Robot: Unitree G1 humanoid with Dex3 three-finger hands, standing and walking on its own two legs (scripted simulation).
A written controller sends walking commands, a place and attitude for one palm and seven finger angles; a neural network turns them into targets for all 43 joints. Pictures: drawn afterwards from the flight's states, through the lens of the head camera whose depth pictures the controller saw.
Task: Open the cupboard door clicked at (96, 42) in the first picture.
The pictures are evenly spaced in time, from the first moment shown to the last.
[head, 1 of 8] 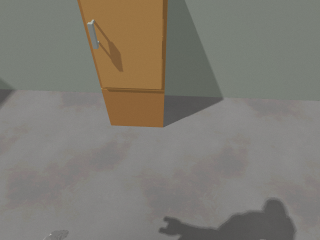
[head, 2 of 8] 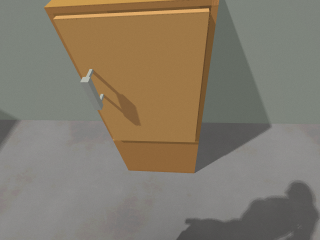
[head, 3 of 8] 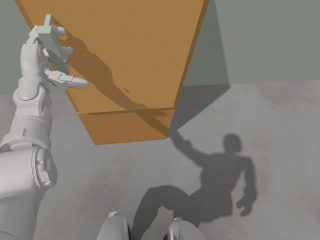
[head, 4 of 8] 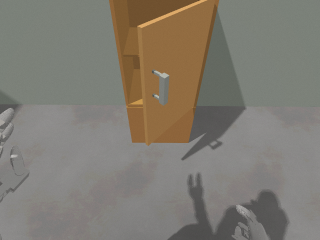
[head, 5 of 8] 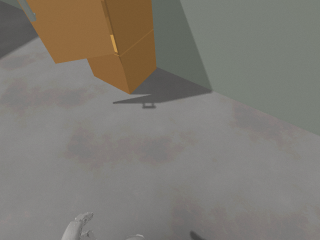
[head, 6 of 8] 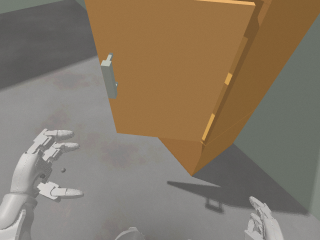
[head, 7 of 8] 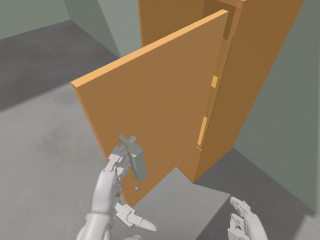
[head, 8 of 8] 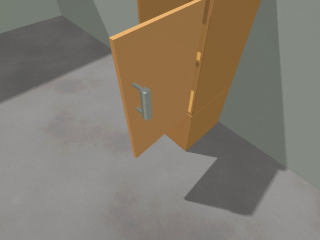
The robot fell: no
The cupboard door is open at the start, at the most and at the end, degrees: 0 95 93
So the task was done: yes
